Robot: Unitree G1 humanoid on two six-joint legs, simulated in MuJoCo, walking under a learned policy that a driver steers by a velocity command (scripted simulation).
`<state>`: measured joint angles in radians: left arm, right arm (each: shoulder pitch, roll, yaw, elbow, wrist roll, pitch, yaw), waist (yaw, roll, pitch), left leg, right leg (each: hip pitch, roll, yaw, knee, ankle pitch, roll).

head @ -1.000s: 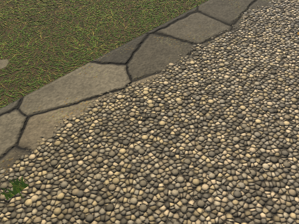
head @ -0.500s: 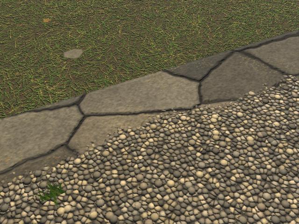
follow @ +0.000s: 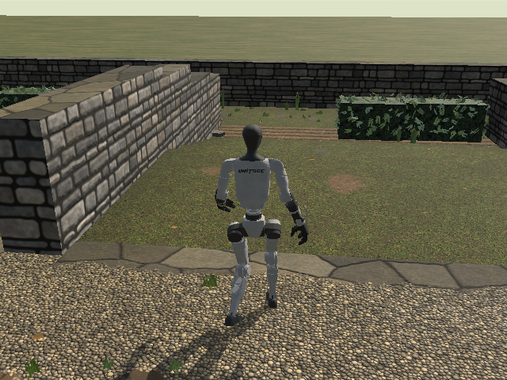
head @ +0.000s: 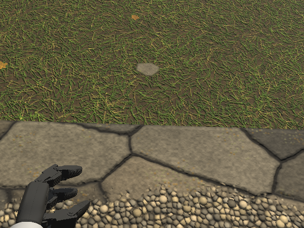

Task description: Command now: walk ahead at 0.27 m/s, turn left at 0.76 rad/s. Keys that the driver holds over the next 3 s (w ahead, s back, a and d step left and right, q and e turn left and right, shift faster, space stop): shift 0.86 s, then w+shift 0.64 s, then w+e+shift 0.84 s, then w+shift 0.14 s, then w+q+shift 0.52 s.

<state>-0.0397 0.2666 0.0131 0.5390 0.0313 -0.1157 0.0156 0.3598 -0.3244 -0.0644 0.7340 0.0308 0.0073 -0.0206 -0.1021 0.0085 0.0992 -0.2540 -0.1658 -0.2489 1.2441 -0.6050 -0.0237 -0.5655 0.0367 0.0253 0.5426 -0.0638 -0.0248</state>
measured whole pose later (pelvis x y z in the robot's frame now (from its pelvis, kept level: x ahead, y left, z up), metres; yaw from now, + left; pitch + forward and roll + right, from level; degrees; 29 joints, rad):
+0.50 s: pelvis +0.11 +0.00 +0.03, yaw +9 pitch +1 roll -1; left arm 0.19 0.30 0.04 0.78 0.00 0.01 0.01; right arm 0.13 -0.23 0.00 0.61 -0.02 0.01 0.00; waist 0.02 -0.03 0.01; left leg -0.33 -0.03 -0.03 0.53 -0.21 0.03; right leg -0.40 -0.04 0.00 0.82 -0.44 0.07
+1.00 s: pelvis +0.15 -0.01 +0.03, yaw +9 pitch +0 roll +0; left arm 0.29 0.24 0.02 0.85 -0.01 -0.04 0.02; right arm 0.27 -0.24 -0.06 0.76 0.03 -0.02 -0.01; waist 0.01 -0.02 -0.03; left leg -0.37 0.00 0.00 0.79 -0.44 0.05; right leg -0.20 -0.03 -0.01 0.56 -0.37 -0.03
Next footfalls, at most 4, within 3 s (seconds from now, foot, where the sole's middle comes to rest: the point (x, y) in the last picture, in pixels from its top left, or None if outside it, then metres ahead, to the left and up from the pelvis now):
0.32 left None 0.17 0.11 -0.74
0.58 right None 0.17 -0.14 -0.74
1.16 left None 0.24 0.15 -0.74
1.60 right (135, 156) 0.70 0.02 -0.74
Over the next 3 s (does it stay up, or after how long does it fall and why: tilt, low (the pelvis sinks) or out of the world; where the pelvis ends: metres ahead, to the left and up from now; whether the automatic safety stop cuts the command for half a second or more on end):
stays up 1.70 -0.29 -0.01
